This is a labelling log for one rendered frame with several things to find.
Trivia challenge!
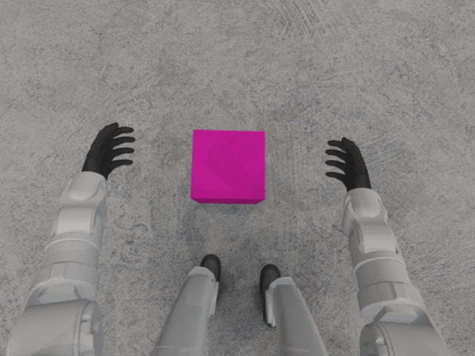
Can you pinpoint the robot left upper arm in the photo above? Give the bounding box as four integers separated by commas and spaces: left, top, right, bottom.
9, 298, 104, 356

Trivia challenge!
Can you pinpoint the robot right hand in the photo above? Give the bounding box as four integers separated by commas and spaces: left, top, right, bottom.
325, 137, 372, 192

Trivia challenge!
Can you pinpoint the robot right upper arm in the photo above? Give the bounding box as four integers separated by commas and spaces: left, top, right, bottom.
359, 320, 449, 356

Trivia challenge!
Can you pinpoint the robot left foot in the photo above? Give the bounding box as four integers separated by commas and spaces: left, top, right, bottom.
200, 254, 220, 282

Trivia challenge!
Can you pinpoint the right robot thigh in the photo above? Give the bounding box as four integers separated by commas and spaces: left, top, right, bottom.
265, 284, 329, 356

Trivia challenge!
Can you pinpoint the robot left hand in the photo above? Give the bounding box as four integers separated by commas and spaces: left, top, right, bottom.
81, 122, 136, 182

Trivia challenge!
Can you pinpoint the carton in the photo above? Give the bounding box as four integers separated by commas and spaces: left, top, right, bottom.
191, 130, 265, 204

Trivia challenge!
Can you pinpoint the left robot forearm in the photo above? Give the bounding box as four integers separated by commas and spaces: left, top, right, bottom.
6, 171, 108, 356

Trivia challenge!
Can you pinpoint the right robot forearm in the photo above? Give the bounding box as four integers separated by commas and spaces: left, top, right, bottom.
342, 188, 451, 356

